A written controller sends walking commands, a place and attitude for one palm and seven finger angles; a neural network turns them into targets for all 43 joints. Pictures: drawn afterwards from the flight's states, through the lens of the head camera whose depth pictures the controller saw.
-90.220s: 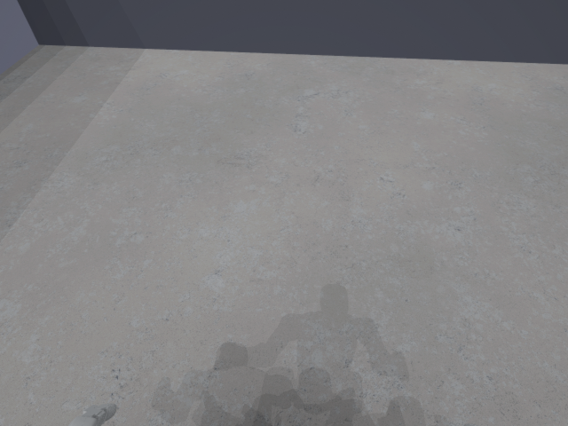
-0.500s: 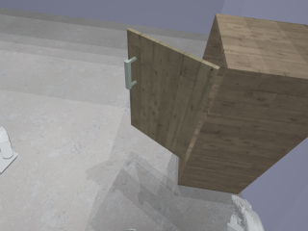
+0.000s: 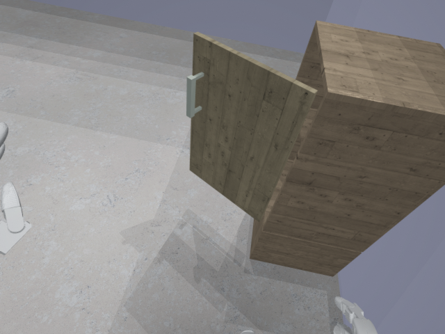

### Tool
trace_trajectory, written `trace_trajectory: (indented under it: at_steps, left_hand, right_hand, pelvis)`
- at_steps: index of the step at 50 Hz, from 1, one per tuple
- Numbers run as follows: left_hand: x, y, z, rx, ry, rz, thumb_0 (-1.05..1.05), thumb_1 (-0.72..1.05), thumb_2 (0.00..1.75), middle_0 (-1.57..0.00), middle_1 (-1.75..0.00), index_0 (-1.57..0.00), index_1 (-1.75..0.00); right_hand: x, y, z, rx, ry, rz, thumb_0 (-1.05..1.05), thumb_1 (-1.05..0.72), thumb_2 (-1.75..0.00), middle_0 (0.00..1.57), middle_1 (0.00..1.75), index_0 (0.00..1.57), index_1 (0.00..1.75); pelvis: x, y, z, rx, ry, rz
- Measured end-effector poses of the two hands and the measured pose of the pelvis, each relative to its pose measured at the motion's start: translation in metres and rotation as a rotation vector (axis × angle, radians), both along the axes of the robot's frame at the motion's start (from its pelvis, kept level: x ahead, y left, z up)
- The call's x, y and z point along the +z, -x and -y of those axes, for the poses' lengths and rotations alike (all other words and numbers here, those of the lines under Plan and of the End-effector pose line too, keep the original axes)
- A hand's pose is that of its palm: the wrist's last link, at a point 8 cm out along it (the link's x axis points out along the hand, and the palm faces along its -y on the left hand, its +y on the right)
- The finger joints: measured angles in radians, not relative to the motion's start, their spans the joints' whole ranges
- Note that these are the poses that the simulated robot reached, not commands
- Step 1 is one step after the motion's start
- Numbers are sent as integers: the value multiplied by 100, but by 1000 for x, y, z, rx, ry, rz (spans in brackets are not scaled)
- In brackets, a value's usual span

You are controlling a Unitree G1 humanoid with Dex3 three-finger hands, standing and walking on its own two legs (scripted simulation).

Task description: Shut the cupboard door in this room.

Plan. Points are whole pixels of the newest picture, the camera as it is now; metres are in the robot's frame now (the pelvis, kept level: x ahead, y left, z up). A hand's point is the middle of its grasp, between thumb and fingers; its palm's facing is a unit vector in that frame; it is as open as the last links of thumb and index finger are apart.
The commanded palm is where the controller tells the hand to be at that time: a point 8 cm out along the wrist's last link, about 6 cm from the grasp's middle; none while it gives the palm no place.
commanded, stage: step back with the hand held close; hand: left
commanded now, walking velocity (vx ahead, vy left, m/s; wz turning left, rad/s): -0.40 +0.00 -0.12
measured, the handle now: (195, 95) +0.78 +0.10 -0.02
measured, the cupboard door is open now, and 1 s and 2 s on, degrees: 60 60 60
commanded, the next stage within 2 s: stop stepping back and stand still in 0.26 s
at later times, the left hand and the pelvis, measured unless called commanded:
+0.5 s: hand (25, 329) +0.11 +0.19 +0.20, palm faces +0.14 -0.82 -0.56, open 7.4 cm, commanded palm +0.06 +0.26 +0.20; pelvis -0.13 -0.01 +0.01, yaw -9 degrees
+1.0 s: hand out of the picture -0.07 +0.26 +0.22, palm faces +0.40 -0.78 -0.48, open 7.4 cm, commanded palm -0.09 +0.29 +0.20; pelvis -0.26 +0.01 +0.01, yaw -7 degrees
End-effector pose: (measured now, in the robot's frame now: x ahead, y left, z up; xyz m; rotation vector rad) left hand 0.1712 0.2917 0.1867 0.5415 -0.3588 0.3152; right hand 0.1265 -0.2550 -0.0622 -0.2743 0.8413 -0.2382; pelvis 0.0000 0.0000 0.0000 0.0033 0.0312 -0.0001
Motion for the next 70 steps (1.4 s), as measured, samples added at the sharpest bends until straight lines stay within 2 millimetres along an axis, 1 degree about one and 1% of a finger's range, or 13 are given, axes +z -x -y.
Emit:
trace_trajectory:
  at_steps: [10,16,23,29,33,36,40,44,50,56,61,66,70]
  left_hand:
    - [32,49,-42,134,-50,58,1,88,90,-21,-30,-22,-31]
    - [6,39,-5,36,81,14,1,89,90,-20,-30,-20,-30]
    - [19,73,60,-271,-51,-36,2,89,90,-21,-30,-21,-30]
    - [43,121,20,-144,-156,8,1,88,90,-22,-30,-22,-31]
    - [20,139,-15,30,15,-16,1,88,90,-21,-30,-22,-31]
    - [-6,155,-16,71,136,-77,1,89,90,-20,-30,-21,-30]
    - [-18,181,8,-1,180,-127,2,89,90,-20,-30,-20,-30]
    - [12,219,23,-93,64,-58,2,89,90,-21,-30,-21,-30]
    - [49,281,-5,-18,-84,76,1,88,90,-21,-30,-22,-31]
    - [11,277,-43,118,144,78,1,89,90,-20,-30,-21,-30]
    - [-24,281,-27,64,192,-100,1,89,90,-20,-30,-20,-30]
    - [8,323,-3,-42,35,-32,2,89,90,-21,-30,-21,-30]
    - [39,352,-14,-21,-77,28,2,88,90,-21,-30,-22,-31]
  right_hand:
    - [8,6,-39,46,-28,88,2,-91,-90,20,30,20,30]
    - [7,16,-47,119,-88,159,2,-90,-90,20,30,20,30]
    - [13,93,-11,-33,-101,167,1,-90,-90,21,30,21,30]
    - [17,173,27,-169,15,105,2,-91,-90,20,30,20,30]
    - [12,214,36,-195,46,73,2,-91,-90,20,30,20,30]
    - [11,238,30,-188,46,66,2,-91,-90,20,30,20,30]
    - [14,258,11,-139,26,73,2,-91,-90,20,30,20,30]
    - [15,266,-9,-69,-15,112,2,-91,-90,20,30,20,30]
    - [6,281,-24,-49,-62,119,2,-90,-90,20,30,20,30]
    - [-4,305,-36,-49,-41,131,2,-91,-90,20,30,20,30]
    - [3,337,-46,-69,-65,132,2,-91,-90,20,30,20,30]
    - [2,357,-44,-27,-69,106,2,-90,-90,20,30,20,30]
    - [-4,367,-38,-23,-69,55,2,-90,-90,20,30,20,30]
  pelvis:
    - [12,22,-14,-26,76,-51]
    - [10,72,-3,-114,45,-85]
    - [8,127,13,-151,46,-49]
    - [9,133,9,-149,27,-18]
    - [13,155,-1,-148,33,26]
    - [15,176,-6,-135,39,46]
    - [18,207,-7,-110,33,56]
    - [17,240,-3,-72,35,67]
    - [14,263,-10,-128,21,73]
    - [6,292,-30,-115,39,87]
    - [10,315,-29,-86,14,96]
    - [9,332,-20,-56,13,58]
    - [13,341,-25,-80,25,59]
